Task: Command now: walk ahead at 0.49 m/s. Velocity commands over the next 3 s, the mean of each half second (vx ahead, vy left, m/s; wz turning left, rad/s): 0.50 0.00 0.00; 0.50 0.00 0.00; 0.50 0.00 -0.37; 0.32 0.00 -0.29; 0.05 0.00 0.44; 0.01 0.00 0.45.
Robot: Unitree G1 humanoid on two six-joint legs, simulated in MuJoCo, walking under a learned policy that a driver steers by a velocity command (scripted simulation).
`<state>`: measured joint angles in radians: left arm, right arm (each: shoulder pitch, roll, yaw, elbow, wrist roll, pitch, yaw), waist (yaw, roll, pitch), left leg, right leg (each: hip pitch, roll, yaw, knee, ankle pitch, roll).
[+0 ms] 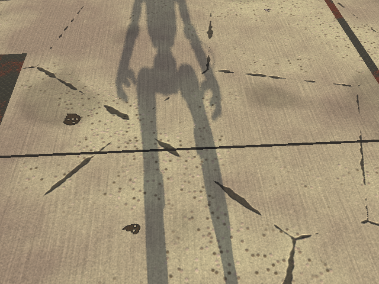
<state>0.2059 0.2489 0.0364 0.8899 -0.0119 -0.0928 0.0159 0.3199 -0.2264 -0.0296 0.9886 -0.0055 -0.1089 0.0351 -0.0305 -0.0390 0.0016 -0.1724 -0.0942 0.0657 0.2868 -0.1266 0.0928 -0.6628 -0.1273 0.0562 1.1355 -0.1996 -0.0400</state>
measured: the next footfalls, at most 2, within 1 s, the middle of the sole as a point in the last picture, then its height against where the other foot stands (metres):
right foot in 0.30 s outside the picture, level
left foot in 0.86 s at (171, 250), level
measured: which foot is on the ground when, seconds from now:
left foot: down 0.00-0.32, up 0.34-0.84, down 0.86-1.00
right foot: up 0.00-0.28, down 0.30-0.86, up 0.88-1.00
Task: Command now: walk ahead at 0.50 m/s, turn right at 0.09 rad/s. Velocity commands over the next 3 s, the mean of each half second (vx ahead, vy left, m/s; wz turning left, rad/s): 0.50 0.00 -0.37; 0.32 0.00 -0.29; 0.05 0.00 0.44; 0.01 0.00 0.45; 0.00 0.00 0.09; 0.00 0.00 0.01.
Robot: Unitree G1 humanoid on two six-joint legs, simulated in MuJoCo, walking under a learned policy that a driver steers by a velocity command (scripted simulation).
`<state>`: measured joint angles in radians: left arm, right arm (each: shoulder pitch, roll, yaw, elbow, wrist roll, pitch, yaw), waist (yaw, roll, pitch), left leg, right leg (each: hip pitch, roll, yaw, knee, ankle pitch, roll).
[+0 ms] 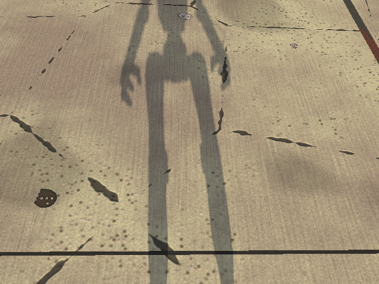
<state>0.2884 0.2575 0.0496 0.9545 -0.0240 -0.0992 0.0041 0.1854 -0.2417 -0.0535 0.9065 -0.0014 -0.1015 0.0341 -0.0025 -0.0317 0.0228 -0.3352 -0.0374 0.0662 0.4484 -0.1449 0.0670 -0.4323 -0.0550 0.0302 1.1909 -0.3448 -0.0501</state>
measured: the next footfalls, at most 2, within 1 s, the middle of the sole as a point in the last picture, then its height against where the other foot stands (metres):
right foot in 0.44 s outside the picture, level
left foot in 0.90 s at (213, 227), level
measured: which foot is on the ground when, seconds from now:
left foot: down 0.00-0.46, up 0.48-0.88, down 0.90-1.00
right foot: up 0.00-0.42, down 0.44-0.92, up 0.94-1.00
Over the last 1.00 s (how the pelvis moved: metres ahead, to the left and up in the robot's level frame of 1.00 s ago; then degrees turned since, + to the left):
0.55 -0.01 -0.01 1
